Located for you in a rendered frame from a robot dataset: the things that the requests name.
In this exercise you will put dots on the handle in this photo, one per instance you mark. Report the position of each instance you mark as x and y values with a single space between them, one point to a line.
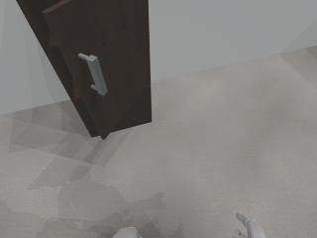
96 72

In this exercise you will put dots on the left robot thigh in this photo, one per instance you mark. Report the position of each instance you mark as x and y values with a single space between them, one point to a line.
127 232

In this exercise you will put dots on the right robot hand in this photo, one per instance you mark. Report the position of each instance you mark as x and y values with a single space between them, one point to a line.
254 230

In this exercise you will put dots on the cupboard door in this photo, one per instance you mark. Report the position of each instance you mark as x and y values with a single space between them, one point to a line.
115 32

